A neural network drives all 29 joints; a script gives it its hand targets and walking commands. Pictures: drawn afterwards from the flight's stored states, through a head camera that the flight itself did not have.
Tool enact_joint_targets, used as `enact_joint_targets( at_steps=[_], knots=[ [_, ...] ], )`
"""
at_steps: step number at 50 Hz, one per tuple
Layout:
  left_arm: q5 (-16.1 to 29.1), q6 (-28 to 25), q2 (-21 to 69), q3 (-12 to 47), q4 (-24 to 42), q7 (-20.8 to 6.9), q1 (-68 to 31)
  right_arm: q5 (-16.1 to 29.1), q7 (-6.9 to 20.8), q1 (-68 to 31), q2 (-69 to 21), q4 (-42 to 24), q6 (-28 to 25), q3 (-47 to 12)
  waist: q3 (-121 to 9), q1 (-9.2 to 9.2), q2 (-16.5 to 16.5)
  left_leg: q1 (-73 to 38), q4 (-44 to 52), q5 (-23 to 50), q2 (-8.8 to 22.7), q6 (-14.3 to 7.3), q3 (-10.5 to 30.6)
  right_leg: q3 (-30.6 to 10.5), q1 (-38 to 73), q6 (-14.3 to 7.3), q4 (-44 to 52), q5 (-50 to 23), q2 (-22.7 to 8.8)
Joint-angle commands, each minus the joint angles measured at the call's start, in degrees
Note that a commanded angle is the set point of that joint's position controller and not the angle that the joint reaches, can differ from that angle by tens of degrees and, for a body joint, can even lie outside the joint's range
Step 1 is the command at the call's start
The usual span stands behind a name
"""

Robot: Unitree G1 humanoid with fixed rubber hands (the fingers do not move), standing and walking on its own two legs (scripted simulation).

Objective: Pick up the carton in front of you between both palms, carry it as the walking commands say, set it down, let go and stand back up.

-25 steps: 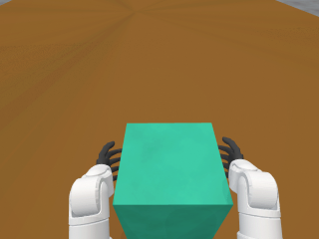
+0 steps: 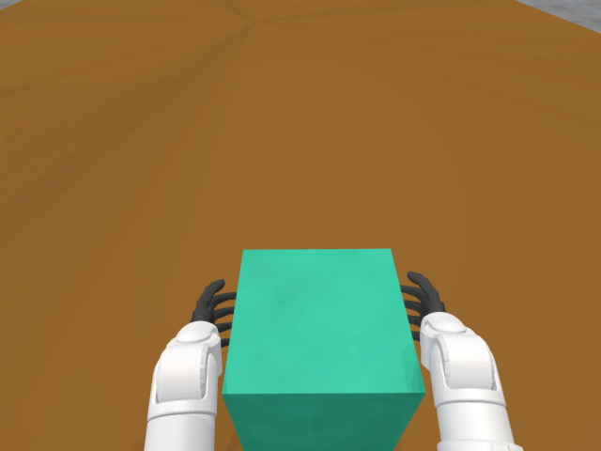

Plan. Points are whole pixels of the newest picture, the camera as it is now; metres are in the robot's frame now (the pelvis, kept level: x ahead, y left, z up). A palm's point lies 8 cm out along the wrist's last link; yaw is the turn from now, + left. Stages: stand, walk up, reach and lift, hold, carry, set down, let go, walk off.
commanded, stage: carry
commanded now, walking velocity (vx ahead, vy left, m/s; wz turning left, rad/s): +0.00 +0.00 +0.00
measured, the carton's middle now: (317, 357) +0.28 +0.00 -0.02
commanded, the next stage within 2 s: hold in 0.44 s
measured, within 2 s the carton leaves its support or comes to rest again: neither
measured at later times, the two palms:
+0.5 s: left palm (202, 336) +0.28 +0.15 +0.04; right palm (425, 325) +0.28 -0.15 +0.05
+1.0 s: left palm (209, 337) +0.28 +0.15 +0.03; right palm (429, 326) +0.28 -0.15 +0.04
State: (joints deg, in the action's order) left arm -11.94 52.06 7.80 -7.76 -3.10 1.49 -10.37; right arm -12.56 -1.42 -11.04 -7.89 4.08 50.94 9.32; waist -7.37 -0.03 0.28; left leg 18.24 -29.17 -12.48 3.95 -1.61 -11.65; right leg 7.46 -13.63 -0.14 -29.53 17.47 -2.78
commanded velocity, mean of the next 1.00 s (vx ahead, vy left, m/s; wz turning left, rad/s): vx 0.00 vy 0.00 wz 0.00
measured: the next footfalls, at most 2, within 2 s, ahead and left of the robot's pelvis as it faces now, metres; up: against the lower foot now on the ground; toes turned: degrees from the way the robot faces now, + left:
none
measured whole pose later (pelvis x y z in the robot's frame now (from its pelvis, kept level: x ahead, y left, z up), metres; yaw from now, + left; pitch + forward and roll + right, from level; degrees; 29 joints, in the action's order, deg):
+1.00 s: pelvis -0.05 -0.01 -0.01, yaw -1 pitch -10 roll +0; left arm -22.1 35.5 9.7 -26.7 -28.0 -2.9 -30.5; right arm -23.5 1.1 -31.5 -11.8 31.2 31.8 28.9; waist 8.4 1.8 2.2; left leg 10.5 -30.4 -10.7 -1.6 -1.3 0.3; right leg -2.7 -6.5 -1.5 -32.4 16.3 2.3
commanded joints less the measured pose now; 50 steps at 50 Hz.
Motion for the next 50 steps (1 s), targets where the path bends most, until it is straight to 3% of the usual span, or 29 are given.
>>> enact_joint_targets(
  at_steps=[1,6,10,16,22,23,24,25,26,28,29,33,37,42,46,50],
  knots=[
    [12.96,-6.31,47.89,29.24,0.11,-11.84,-28.65,13.43,12.75,-27.38,-47.18,0.81,-5.2,-29.83,-9.88,0.0,-0.15,-6.91,4.53,6.85,6.07,0.27,7.26,-5.78,-0.95,-0.98,5.72,-7.4,-5.97],
    [9.52,-12.68,49.37,24.63,-6.69,-12.47,-31.96,9.83,13.45,-30.73,-48.69,7.98,-11.64,-25.02,-10.75,0.11,-0.21,-7.0,4.84,5.99,6.06,0.16,7.37,-5.84,-0.5,-0.99,5.62,-6.93,-5.81],
    [9.0,-15.46,51.48,24.4,-8.89,-12.96,-33.6,9.15,13.98,-32.24,-50.72,10.26,-14.44,-24.61,-12.03,0.08,-0.47,-7.7,4.64,7.17,6.19,0.09,7.43,-5.63,-0.07,-0.98,5.09,-7.33,-5.7],
    [11.47,-13.6,52.59,28.75,-4.94,-12.78,-31.5,11.69,13.88,-29.95,-51.7,6.34,-12.56,-28.75,-13.57,-0.06,-0.68,-8.45,3.63,10.96,6.42,0.02,7.22,-5.3,0.49,-0.72,4.03,-9.13,-5.75],
    [11.23,-11.54,50.9,28.08,-4.03,-12.52,-29.7,11.58,13.61,-28.31,-49.97,5.38,-10.48,-28.14,-12.5,-0.02,-0.46,-7.69,3.57,11.4,6.43,0.0,7.23,-5.34,0.24,-0.56,3.97,-9.68,-5.89],
    [11.85,-10.8,53.44,27.09,-3.44,-12.99,-25.4,10.95,14.13,-24.04,-52.73,5.06,-10.19,-26.89,-5.73,0.16,1.87,-22.92,5.68,23.1,-7.16,-0.31,16.44,-12.26,1.71,-1.71,7.74,-19.47,7.72],
    [11.47,-11.61,52.92,27.39,-1.92,-12.88,-27.28,10.47,14.11,-26.13,-52.31,3.49,-11.05,-27.58,-8.15,-0.25,1.32,-26.24,5.12,26.56,-6.86,-0.09,17.39,-13.08,1.17,-1.9,7.85,-22.27,7.46],
    [10.01,-11.77,52.26,26.67,-2.37,-12.51,-25.66,10.87,14.46,-26.44,-51.23,2.98,-11.39,-27.16,-7.97,0.59,0.02,-30.46,5.5,26.28,-6.52,-0.02,17.45,-13.37,-0.69,-1.75,8.6,-21.0,6.93],
    [9.95,-12.14,52.05,26.82,-2.46,-12.17,-26.58,11.29,14.46,-27.43,-51.54,3.45,-11.78,-27.76,-8.0,0.83,0.98,-31.42,5.34,27.09,-6.65,0.07,17.5,-13.59,-0.54,-1.52,9.12,-20.95,6.97],
    [9.48,-12.65,51.65,26.15,-2.82,-11.15,-24.76,11.34,14.53,-27.08,-49.13,3.62,-12.44,-27.35,-7.69,1.48,-1.46,-35.85,6.89,22.96,-6.58,0.01,17.35,-13.85,-1.38,-1.89,10.0,-18.01,6.93],
    [9.07,-12.68,51.14,26.35,-1.97,-11.17,-26.52,11.06,14.72,-27.41,-49.63,3.77,-12.74,-26.9,-6.44,0.39,-0.71,-35.9,6.72,21.83,-6.28,0.26,17.16,-13.9,-3.32,-2.12,10.93,-14.3,7.17],
    [10.53,-12.36,51.62,27.74,-2.39,-12.01,-29.94,9.5,14.24,-27.21,-49.91,7.27,-13.23,-24.47,-4.23,-0.88,-0.6,-33.73,7.08,15.84,-6.22,0.63,16.97,-14.19,-2.8,-3.35,12.03,-8.92,6.47],
    [10.22,-12.09,51.47,26.76,-4.05,-12.92,-31.61,8.37,14.03,-28.73,-50.43,9.43,-13.53,-22.74,-1.31,-1.17,0.38,-33.24,7.02,10.34,-6.71,0.7,16.57,-14.64,-5.17,-4.27,13.37,-4.27,5.13],
    [7.32,-13.9,49.31,19.07,-12.71,-14.39,-41.77,5.41,13.92,-39.64,-51.01,17.35,-15.64,-16.97,2.74,0.05,3.47,-29.03,5.21,-2.69,-7.01,0.38,16.43,-14.48,-7.46,-5.1,12.98,6.17,3.9],
    [2.98,-16.79,49.61,10.68,-23.35,-15.06,-50.92,1.22,13.94,-49.96,-51.26,26.85,-18.77,-9.86,3.87,1.52,0.67,-20.7,4.8,-10.16,-6.68,0.71,17.53,-13.82,-4.16,-4.02,8.21,8.41,5.26],
    [-3.23,-19.99,45.06,0.82,-31.56,-14.11,-53.57,-4.38,12.35,-53.44,-47.53,34.08,-21.64,0.97,5.27,1.03,-0.82,-16.06,3.18,-14.16,-6.78,0.13,17.71,-13.44,-7.53,-3.41,4.71,10.03,6.34]
  ],
)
